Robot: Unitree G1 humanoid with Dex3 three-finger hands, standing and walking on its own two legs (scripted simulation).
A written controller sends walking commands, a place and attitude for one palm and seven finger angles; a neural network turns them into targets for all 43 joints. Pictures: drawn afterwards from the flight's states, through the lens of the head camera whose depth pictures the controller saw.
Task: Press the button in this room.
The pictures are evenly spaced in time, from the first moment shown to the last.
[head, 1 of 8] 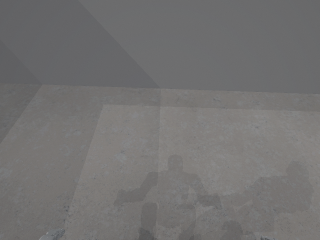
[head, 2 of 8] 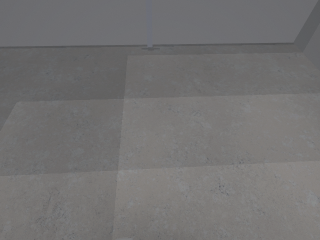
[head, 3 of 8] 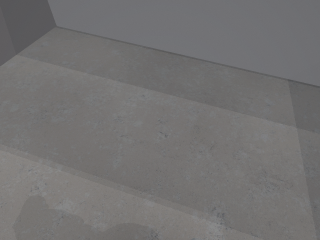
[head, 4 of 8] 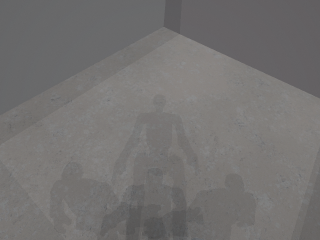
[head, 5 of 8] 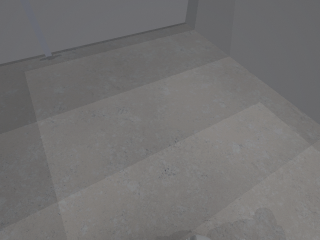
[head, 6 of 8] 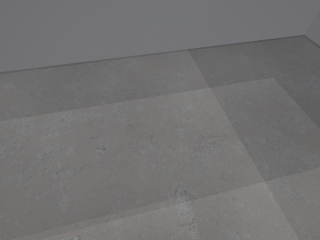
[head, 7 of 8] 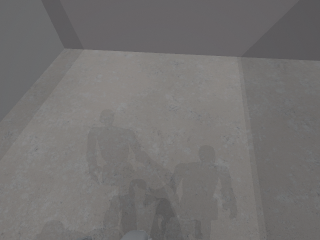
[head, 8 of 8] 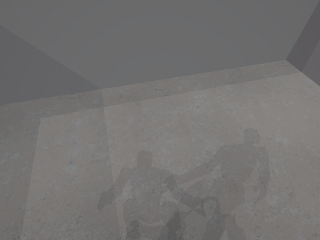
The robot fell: no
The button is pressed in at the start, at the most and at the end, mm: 0 0 0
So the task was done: no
